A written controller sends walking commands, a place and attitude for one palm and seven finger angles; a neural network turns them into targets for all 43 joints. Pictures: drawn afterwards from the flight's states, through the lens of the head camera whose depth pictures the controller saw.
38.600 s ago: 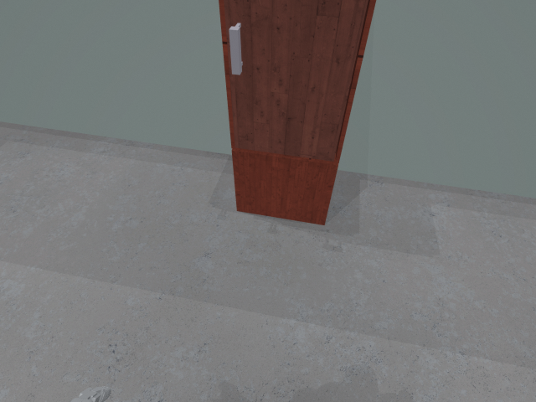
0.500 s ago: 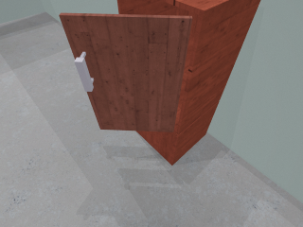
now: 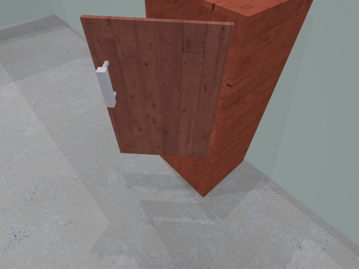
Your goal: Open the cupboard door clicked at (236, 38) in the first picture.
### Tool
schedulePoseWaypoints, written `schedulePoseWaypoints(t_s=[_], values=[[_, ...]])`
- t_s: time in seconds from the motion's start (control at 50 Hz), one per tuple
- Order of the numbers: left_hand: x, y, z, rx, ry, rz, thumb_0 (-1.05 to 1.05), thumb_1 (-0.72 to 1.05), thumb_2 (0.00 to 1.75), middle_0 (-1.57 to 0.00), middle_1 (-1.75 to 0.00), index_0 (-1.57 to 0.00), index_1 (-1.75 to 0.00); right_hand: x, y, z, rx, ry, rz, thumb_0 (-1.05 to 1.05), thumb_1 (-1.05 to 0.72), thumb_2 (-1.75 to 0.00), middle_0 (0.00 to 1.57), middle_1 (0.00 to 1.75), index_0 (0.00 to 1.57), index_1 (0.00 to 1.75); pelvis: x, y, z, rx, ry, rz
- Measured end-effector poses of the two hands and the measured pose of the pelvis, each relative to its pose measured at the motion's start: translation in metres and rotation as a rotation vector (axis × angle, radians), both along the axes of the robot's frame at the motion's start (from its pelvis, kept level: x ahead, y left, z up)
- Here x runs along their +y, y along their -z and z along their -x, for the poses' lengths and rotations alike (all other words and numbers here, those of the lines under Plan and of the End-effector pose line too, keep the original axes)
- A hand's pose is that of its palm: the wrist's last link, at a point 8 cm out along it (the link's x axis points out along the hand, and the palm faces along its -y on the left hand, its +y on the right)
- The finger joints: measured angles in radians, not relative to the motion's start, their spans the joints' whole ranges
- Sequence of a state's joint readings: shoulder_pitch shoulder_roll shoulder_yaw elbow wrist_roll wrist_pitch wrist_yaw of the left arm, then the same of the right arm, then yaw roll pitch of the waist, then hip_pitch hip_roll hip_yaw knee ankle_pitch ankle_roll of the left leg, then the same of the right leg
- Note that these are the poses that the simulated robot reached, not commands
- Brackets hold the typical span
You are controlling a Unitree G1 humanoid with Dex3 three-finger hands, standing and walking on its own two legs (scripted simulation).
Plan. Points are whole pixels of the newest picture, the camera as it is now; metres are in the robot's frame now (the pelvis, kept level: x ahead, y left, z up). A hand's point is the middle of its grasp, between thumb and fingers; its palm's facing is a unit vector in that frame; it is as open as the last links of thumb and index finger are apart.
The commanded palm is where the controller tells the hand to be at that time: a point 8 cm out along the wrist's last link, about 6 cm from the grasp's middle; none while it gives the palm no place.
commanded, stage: shuffle to correct the standing spot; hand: left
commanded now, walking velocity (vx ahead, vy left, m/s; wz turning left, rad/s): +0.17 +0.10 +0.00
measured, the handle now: (108, 84) +0.61 +0.26 +0.06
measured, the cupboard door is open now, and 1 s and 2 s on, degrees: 45 45 45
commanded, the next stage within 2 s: come to a stop and stand still in 0.24 s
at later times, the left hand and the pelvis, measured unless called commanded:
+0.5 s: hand out of the picture +0.10 +0.20 -0.18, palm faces +0.03 -0.98 -0.19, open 7.4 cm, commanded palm none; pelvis +0.07 +0.03 +0.00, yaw +1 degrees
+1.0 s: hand out of the picture +0.13 +0.21 -0.18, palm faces +0.07 -0.98 -0.21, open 7.3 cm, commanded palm none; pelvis +0.07 +0.02 -0.01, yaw +1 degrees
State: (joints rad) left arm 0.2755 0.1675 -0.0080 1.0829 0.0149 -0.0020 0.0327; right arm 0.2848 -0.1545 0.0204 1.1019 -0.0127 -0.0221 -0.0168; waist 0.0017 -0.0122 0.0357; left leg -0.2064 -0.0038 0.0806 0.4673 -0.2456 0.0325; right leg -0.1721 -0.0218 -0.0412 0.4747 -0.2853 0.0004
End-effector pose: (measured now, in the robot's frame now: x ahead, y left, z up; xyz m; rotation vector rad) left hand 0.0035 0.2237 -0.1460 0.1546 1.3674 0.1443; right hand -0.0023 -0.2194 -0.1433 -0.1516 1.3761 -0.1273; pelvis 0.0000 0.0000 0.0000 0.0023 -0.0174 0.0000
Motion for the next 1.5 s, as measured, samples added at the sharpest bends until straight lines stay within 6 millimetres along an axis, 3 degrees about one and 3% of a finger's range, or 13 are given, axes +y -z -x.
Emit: schedulePoseWaypoints(t_s=[0.18,0.34,0.4,0.5,0.6,0.66,0.72,0.86,0.98,1.06,1.16,1.34,1.5], values=[[-0.002,0.008,0.015,0.058,-0.049,0.020,0.01,0.90,0.90,-0.19,-0.30,-0.20,-0.30,0.000,0.006,-0.011,0.035,-0.011,-0.001,0.00,-0.91,-0.90,0.20,0.30,0.20,0.30,0.003,0.007,-0.019,0.010,-0.011,0.010],[0.012,0.019,0.012,0.155,-0.076,0.047,0.01,0.90,0.90,-0.20,-0.30,-0.20,-0.30,0.016,0.000,-0.048,0.004,-0.011,0.039,0.00,-0.91,-0.90,0.20,0.30,0.20,0.30,0.022,0.012,-0.053,0.026,0.001,0.008],[0.020,0.013,-0.015,0.145,-0.049,0.038,0.01,0.91,0.90,-0.20,-0.30,-0.20,-0.30,0.025,-0.003,-0.049,0.003,0.009,0.038,0.00,-0.91,-0.90,0.20,0.30,0.20,0.30,0.027,0.007,-0.063,0.028,0.004,0.014],[0.027,0.004,-0.087,0.014,-0.023,0.008,0.01,0.91,0.90,-0.19,-0.30,-0.20,-0.30,0.039,-0.006,-0.043,0.086,0.020,0.004,0.00,-0.91,-0.90,0.20,0.30,0.20,0.30,0.027,0.000,-0.075,0.033,-0.009,0.012],[0.029,-0.005,-0.152,-0.106,0.018,-0.039,0.01,0.92,0.90,-0.19,-0.30,-0.20,-0.30,0.038,0.003,-0.050,0.129,0.043,-0.027,0.00,-0.91,-0.90,0.20,0.30,0.21,0.30,0.019,0.002,-0.087,0.028,-0.013,0.000],[0.025,-0.006,-0.179,-0.170,0.038,-0.066,0.01,0.92,0.90,-0.19,-0.30,-0.20,-0.30,0.028,0.015,-0.063,0.123,0.060,-0.039,0.00,-0.91,-0.90,0.20,0.30,0.21,0.30,0.010,0.010,-0.097,0.022,-0.014,-0.008],[0.021,-0.009,-0.188,-0.210,0.043,-0.079,0.01,0.91,0.90,-0.19,-0.30,-0.20,-0.30,0.014,0.020,-0.083,0.084,0.069,-0.030,0.00,-0.91,-0.90,0.20,0.30,0.21,0.30,0.005,0.013,-0.098,0.013,-0.021,-0.010],[0.012,-0.008,-0.165,-0.186,0.021,-0.043,0.01,0.91,0.90,-0.20,-0.30,-0.20,-0.30,-0.004,0.007,-0.138,-0.069,0.025,0.008,0.00,-0.91,-0.90,0.20,0.30,0.20,0.30,0.005,0.007,-0.088,0.008,-0.021,-0.023],[0.032,0.002,-0.128,-0.154,-0.022,-0.023,0.00,0.91,0.90,-0.20,-0.30,-0.20,-0.30,0.005,-0.007,-0.156,-0.165,-0.027,0.043,0.00,-0.91,-0.90,0.19,0.30,0.20,0.30,0.019,0.009,-0.075,0.010,-0.016,-0.016],[0.052,0.015,-0.100,-0.104,-0.058,-0.013,0.01,0.91,0.90,-0.20,-0.30,-0.20,-0.30,0.022,-0.010,-0.142,-0.183,-0.034,0.062,0.00,-0.91,-0.90,0.19,0.30,0.20,0.30,0.034,0.013,-0.068,-0.004,-0.021,-0.002],[0.060,0.007,-0.070,-0.053,-0.080,-0.009,0.01,0.91,0.90,-0.19,-0.30,-0.20,-0.30,0.036,-0.015,-0.115,-0.127,-0.042,0.064,0.00,-0.94,-0.90,0.20,0.30,0.20,0.30,0.043,0.003,-0.062,-0.002,-0.024,0.007],[0.043,-0.001,-0.027,0.026,-0.050,-0.002,0.01,0.91,0.90,-0.19,-0.30,-0.20,-0.30,0.038,0.000,-0.081,-0.085,-0.006,0.020,0.00,-0.94,-0.90,0.20,0.30,0.21,0.30,0.045,0.002,-0.042,0.002,-0.009,-0.002],[0.029,0.000,-0.013,0.024,-0.035,0.030,0.01,0.90,0.90,-0.19,-0.30,-0.20,-0.30,0.040,0.000,-0.042,-0.029,0.011,0.001,0.00,-0.93,-0.90,0.20,0.30,0.20,0.30,0.042,-0.001,-0.029,-0.015,-0.010,0.000]])
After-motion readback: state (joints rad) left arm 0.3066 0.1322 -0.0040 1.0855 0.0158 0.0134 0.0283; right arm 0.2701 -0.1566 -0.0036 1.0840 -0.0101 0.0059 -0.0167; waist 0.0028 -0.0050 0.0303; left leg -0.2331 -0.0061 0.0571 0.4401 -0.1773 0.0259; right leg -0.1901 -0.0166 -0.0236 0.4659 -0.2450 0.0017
